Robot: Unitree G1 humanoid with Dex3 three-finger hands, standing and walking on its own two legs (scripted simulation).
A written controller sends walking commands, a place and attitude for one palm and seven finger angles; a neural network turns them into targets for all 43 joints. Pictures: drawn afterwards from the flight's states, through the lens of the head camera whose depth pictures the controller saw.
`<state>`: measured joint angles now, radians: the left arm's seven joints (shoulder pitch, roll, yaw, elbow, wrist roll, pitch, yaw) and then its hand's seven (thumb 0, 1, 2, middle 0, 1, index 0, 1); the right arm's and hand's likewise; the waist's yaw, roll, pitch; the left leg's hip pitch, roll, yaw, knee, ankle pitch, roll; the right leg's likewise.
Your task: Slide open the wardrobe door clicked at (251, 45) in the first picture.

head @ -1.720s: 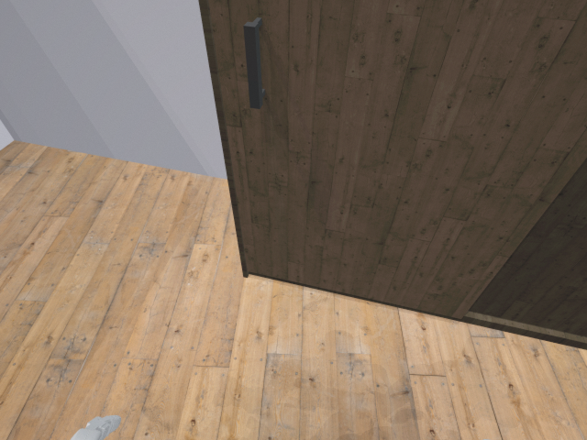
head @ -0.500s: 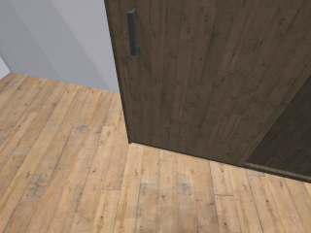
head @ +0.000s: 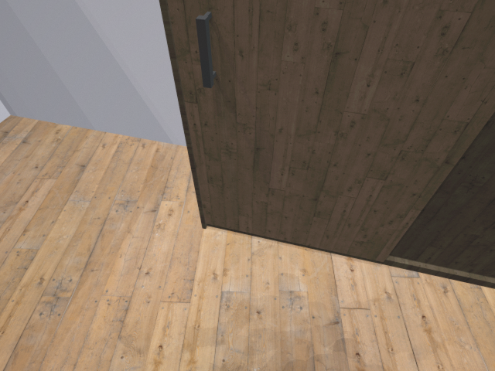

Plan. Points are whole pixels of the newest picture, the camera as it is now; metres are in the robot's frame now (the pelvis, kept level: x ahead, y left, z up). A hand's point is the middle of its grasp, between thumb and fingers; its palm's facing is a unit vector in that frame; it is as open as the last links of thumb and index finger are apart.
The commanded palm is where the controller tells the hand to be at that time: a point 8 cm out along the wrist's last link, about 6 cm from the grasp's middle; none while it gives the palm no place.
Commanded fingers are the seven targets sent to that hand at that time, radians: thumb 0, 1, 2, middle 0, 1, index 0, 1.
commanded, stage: turn to face it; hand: left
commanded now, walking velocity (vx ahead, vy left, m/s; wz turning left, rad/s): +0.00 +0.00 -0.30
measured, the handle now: (208, 50) +0.81 +0.16 +0.13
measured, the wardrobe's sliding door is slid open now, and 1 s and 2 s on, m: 0.00 0.00 0.00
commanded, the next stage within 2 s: take the last steps up to it in 0.32 s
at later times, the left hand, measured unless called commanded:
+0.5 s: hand out of the picture +0.05 +0.19 -0.18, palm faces -0.11 -0.97 -0.21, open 7.4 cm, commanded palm none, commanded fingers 0.00 0.90 0.90 -0.20 -0.30 -0.20 -0.30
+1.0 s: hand out of the picture +0.12 +0.18 -0.17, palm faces -0.03 -0.98 -0.20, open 7.3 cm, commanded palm none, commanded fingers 0.00 0.90 0.90 -0.20 -0.30 -0.20 -0.30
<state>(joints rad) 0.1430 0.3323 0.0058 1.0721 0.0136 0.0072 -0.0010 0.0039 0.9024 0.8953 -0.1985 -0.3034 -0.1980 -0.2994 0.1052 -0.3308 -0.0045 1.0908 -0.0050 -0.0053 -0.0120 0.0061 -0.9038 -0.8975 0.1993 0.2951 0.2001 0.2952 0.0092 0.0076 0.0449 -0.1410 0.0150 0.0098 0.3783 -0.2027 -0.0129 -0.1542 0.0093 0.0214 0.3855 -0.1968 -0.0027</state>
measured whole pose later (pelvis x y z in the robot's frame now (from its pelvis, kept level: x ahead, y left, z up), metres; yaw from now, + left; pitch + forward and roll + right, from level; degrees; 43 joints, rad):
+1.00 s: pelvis +0.08 +0.01 -0.01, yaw -7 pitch -1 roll +0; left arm 0.33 0.14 0.06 1.03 0.03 -0.05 0.01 0.00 0.92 0.90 -0.20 -0.30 -0.20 -0.30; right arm 0.38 -0.17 -0.05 1.10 -0.03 0.01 0.02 0.01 -0.91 -0.90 0.20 0.29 0.20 0.29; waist 0.01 0.02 0.00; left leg -0.43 0.06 0.07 1.05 -0.35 0.01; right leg -0.18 -0.06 -0.14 0.48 -0.28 0.00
